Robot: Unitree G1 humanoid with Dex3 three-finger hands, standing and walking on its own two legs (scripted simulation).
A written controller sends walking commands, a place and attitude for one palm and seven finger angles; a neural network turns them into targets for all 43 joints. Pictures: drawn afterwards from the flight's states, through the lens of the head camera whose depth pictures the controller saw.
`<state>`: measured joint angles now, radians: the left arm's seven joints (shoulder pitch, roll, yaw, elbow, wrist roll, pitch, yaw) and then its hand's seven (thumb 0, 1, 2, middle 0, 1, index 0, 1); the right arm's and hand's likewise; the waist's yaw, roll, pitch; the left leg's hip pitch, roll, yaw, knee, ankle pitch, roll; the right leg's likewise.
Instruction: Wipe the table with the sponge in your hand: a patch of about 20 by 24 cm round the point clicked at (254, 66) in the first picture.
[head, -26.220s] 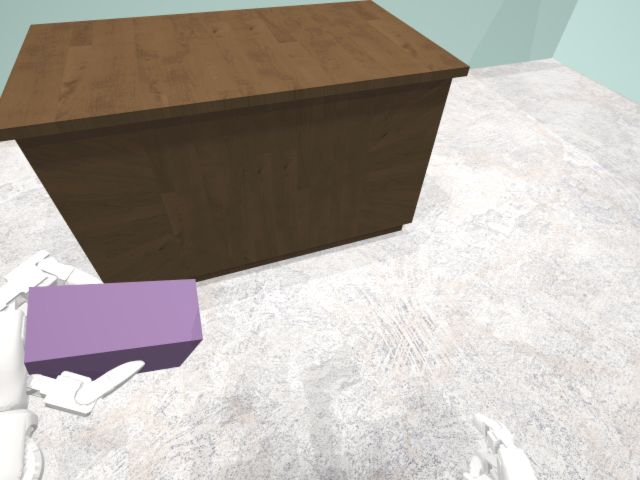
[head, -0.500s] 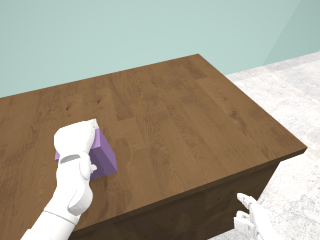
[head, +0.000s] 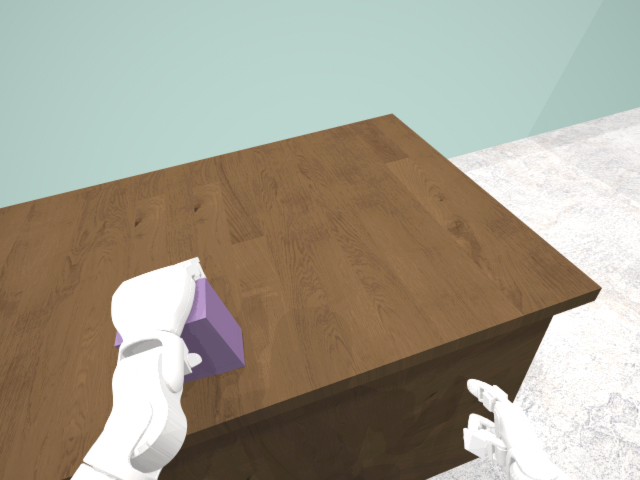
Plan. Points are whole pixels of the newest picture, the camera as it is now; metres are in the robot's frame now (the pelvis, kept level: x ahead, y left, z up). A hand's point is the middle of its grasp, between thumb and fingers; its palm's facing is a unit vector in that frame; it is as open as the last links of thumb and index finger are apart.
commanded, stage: slide across to the third lane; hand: left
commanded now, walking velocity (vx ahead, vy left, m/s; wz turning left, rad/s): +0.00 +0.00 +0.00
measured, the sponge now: (194, 344) +0.27 +0.22 +0.05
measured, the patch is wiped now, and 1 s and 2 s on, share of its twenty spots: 0.85 0.85 0.90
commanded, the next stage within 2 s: wipe forward along the third lane in 0.60 s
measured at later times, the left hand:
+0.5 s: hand (220, 311) +0.28 +0.17 +0.11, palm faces +0.13 -0.16 -0.98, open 9.9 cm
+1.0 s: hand (235, 294) +0.31 +0.16 +0.11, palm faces +0.11 -0.15 -0.98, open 9.9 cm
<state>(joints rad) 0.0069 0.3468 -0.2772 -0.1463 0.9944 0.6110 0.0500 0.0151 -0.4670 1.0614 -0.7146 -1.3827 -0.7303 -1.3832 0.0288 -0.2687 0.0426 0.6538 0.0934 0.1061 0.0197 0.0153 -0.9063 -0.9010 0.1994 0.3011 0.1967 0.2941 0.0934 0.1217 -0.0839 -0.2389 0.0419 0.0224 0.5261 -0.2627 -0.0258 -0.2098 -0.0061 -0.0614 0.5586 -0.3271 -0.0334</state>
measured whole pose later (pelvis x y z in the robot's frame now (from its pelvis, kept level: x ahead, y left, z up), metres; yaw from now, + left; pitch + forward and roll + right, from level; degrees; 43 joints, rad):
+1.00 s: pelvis -0.02 -0.01 +0.00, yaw +0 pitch -2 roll +1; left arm -0.33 0.22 -0.40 0.19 0.95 0.62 0.08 -0.01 -0.49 1.06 -0.74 -1.37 -0.76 -1.36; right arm -0.02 -0.24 0.05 0.70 0.09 0.11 -0.01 0.02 -0.91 -0.90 0.20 0.30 0.20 0.30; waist 0.09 0.09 -0.08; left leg -0.23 0.05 0.02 0.47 -0.21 -0.03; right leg -0.21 0.00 -0.06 0.53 -0.28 -0.05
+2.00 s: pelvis +0.00 +0.00 +0.00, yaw +0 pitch +5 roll +0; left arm -0.69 0.28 -0.25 0.75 0.97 0.50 0.07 0.00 -0.51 1.07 -0.76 -1.36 -0.78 -1.35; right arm 0.12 -0.27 0.03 0.75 0.08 0.12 -0.06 0.01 -0.91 -0.90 0.20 0.30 0.20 0.30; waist 0.02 0.07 -0.13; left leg -0.33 0.04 0.02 0.47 -0.22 -0.02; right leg -0.29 0.00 -0.06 0.48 -0.27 -0.03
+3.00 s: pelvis +0.02 +0.03 +0.00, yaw +1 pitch +5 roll +0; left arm -0.66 0.20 -0.37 0.66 0.97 0.63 0.11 0.00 -0.49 1.07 -0.74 -1.37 -0.76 -1.36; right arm 0.02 -0.24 0.02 0.70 0.08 0.16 0.00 0.01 -0.91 -0.90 0.20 0.30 0.20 0.30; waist 0.05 0.06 -0.16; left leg -0.32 0.01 0.02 0.50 -0.26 0.01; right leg -0.26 -0.03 -0.06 0.48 -0.30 0.00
